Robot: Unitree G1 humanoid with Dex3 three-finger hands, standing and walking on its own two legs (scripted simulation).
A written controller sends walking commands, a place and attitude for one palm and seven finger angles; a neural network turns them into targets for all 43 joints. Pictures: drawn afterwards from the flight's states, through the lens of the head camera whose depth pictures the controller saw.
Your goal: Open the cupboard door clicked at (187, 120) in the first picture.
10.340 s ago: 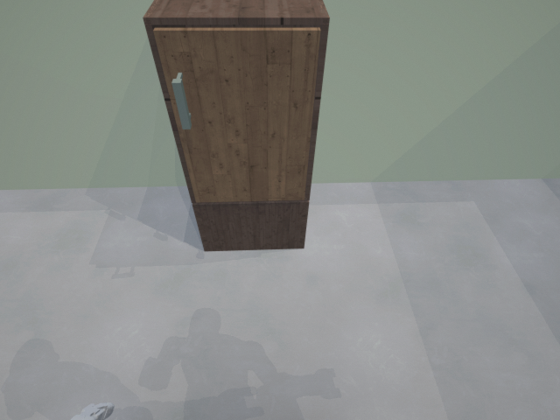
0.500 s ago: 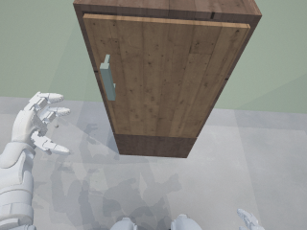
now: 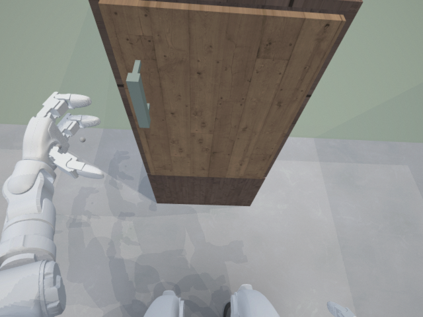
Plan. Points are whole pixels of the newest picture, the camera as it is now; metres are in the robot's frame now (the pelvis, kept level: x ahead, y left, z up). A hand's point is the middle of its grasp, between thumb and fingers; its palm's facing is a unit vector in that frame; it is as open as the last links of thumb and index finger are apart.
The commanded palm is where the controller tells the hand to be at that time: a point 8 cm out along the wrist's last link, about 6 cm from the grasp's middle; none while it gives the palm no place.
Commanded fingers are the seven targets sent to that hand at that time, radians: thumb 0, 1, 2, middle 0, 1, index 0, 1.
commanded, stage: move the hooked fingers beside the handle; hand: left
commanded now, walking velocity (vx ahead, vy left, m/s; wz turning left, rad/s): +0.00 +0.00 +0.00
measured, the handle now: (141, 95) +0.53 +0.15 +0.06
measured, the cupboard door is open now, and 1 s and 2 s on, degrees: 0 0 0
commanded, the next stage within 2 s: slide the fingers in behind the handle in 1.30 s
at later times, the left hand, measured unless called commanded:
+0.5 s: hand (100, 111) +0.49 +0.22 +0.06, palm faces -0.04 -1.00 -0.01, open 14.0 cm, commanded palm +0.47 +0.27 +0.06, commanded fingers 0.00 -0.50 0.30 -0.30 -1.20 -0.30 -1.20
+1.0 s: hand (97, 116) +0.47 +0.22 +0.06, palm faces -0.03 -1.00 -0.01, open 14.0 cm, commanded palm +0.46 +0.27 +0.06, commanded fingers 0.00 -0.50 0.30 -0.30 -1.20 -0.30 -1.20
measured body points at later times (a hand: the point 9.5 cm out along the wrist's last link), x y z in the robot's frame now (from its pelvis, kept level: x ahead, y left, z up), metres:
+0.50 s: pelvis +0.00 +0.01 -0.01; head +0.13 +0.03 +0.42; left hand +0.48 +0.28 +0.06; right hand +0.02 -0.27 -0.11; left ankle -0.01 +0.09 -0.67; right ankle +0.03 -0.12 -0.67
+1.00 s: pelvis +0.01 +0.01 +0.00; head +0.12 +0.03 +0.43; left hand +0.47 +0.28 +0.06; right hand +0.04 -0.26 -0.11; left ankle -0.01 +0.09 -0.67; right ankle +0.03 -0.12 -0.67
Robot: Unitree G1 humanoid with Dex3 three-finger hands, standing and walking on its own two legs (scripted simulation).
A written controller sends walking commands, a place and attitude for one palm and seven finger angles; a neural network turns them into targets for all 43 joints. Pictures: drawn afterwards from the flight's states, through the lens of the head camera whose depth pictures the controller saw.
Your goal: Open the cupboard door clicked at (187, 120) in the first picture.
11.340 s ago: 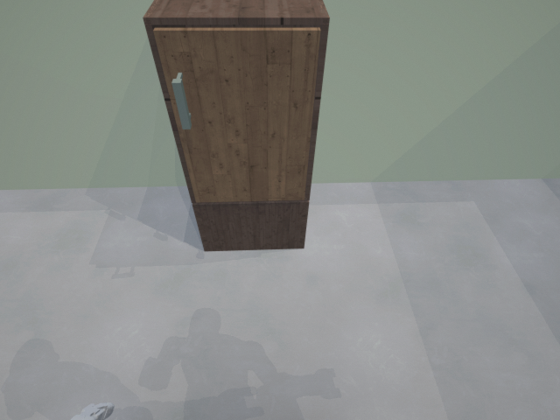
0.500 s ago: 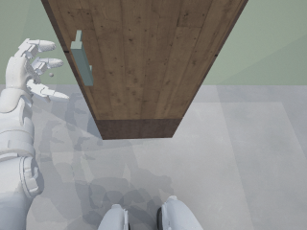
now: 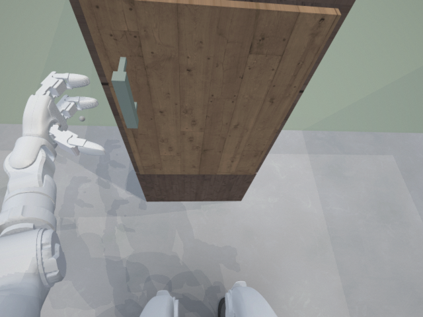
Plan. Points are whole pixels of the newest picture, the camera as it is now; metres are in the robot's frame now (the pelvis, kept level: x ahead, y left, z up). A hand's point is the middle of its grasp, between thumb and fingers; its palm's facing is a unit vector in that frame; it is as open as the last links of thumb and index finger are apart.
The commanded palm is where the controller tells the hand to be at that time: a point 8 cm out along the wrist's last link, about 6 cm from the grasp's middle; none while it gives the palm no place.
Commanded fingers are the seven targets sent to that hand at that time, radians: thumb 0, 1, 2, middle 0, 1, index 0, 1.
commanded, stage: move the hooked fingers beside the handle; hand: left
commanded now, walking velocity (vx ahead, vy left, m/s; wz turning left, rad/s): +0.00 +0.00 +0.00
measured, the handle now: (128, 94) +0.52 +0.15 +0.06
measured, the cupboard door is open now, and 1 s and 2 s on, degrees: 0 0 0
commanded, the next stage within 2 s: slide the fingers in behind the handle in 0.30 s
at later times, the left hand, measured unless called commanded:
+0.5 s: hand (94, 112) +0.48 +0.21 +0.06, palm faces -0.02 -1.00 -0.01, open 14.0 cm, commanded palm +0.45 +0.25 +0.06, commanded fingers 0.00 -0.50 0.30 -0.30 -1.20 -0.30 -1.20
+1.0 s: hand (104, 115) +0.48 +0.19 +0.05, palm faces -0.01 -1.00 -0.01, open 13.9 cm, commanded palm +0.45 +0.23 +0.06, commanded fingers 0.00 -0.50 0.30 -0.30 -1.20 -0.30 -1.20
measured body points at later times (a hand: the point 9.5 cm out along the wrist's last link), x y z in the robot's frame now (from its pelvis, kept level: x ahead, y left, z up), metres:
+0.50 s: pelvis -0.01 +0.00 -0.01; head +0.12 +0.02 +0.43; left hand +0.47 +0.26 +0.06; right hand +0.01 -0.26 -0.12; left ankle -0.02 +0.09 -0.67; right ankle +0.03 -0.13 -0.67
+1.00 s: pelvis +0.00 +0.00 -0.01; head +0.12 +0.02 +0.43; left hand +0.47 +0.24 +0.06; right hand +0.03 -0.27 -0.12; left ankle -0.02 +0.09 -0.67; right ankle +0.03 -0.13 -0.67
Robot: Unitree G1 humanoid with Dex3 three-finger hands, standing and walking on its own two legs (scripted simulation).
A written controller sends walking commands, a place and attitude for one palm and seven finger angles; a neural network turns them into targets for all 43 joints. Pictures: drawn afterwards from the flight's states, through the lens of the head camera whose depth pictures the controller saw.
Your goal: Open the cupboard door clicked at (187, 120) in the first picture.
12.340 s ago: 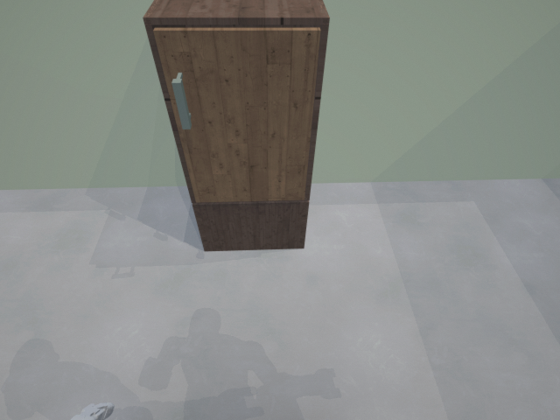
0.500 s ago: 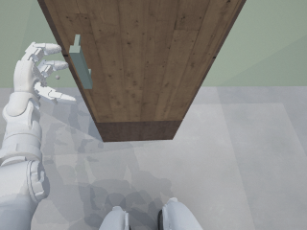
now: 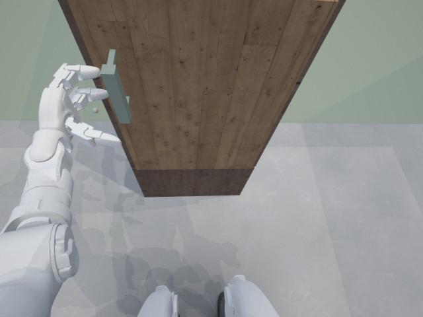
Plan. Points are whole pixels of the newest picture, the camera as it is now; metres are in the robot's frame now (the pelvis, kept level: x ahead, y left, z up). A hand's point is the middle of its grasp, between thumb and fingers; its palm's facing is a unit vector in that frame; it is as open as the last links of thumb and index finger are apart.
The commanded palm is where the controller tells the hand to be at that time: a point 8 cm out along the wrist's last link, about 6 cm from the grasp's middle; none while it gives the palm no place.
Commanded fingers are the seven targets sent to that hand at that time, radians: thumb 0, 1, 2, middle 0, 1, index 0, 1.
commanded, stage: slide the fingers in behind the handle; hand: left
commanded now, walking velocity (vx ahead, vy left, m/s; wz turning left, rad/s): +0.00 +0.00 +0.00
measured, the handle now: (119, 88) +0.53 +0.16 +0.06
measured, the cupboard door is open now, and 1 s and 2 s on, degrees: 0 0 0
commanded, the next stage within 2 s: close the thumb around the handle in 1.00 s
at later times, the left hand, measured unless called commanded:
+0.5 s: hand (116, 111) +0.48 +0.16 +0.06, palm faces -0.01 -1.00 +0.00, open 13.9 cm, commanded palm +0.45 +0.20 +0.06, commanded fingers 0.00 -0.50 0.30 -0.30 -1.20 -0.30 -1.20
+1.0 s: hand (129, 110) +0.48 +0.13 +0.06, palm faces -0.01 -1.00 -0.04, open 13.9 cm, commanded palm +0.45 +0.19 +0.06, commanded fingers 0.00 -0.50 0.30 -0.30 -1.20 -0.30 -1.20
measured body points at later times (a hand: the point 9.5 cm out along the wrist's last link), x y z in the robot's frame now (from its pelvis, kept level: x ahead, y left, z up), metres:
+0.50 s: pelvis +0.00 +0.00 +0.00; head +0.12 +0.02 +0.43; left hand +0.47 +0.21 +0.06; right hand +0.03 -0.26 -0.12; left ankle -0.01 +0.09 -0.67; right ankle +0.03 -0.12 -0.67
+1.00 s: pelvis -0.01 -0.01 +0.00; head +0.11 +0.00 +0.43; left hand +0.47 +0.19 +0.06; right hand +0.02 -0.27 -0.12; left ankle -0.01 +0.09 -0.67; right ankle +0.03 -0.12 -0.67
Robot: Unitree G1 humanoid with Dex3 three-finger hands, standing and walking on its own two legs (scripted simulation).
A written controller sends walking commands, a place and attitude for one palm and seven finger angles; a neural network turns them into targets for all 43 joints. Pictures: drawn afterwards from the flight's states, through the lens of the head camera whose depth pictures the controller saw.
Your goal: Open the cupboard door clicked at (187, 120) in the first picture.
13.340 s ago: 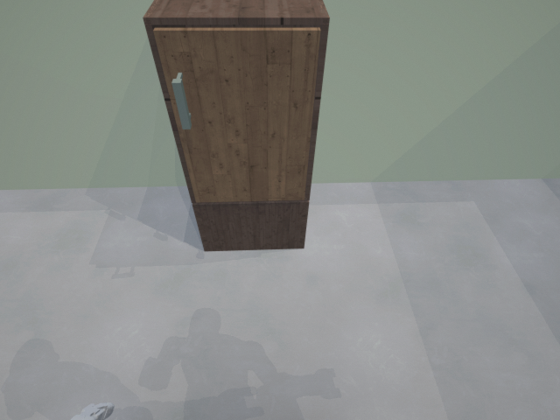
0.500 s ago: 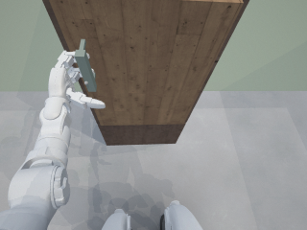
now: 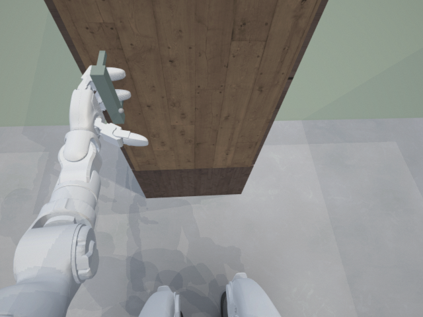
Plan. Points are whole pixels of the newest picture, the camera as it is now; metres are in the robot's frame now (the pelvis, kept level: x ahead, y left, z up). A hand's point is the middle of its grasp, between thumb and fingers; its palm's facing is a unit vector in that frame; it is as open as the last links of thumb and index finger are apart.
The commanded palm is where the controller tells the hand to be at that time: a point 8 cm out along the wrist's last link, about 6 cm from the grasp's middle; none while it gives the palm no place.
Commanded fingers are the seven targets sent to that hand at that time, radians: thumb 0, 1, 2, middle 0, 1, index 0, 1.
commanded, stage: close the thumb around the handle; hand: left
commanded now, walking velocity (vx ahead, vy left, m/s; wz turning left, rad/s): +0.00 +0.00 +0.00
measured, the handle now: (111, 89) +0.53 +0.16 +0.07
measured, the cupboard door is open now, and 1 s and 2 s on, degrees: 0 0 42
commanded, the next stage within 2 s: pull the door open along its arc in 0.80 s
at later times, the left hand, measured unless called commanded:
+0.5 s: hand (118, 112) +0.48 +0.15 +0.06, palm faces -0.01 -1.00 -0.02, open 9.5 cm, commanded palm +0.46 +0.20 +0.07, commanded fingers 0.00 0.68 0.80 -0.38 -1.33 -0.38 -1.33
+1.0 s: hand (121, 113) +0.48 +0.14 +0.06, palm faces -0.01 -1.00 -0.02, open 5.9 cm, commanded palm +0.44 +0.19 +0.07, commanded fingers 0.00 0.90 0.90 -0.40 -1.35 -0.40 -1.35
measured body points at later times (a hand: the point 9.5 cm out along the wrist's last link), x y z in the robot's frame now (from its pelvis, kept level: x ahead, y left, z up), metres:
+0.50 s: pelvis +0.00 +0.00 +0.00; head +0.12 +0.01 +0.44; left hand +0.48 +0.20 +0.06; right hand +0.04 -0.26 -0.12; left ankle -0.01 +0.10 -0.66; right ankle +0.03 -0.11 -0.66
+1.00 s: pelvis +0.00 +0.01 +0.00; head +0.11 +0.01 +0.44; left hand +0.47 +0.19 +0.07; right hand +0.04 -0.25 -0.12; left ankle -0.01 +0.10 -0.66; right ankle +0.03 -0.11 -0.66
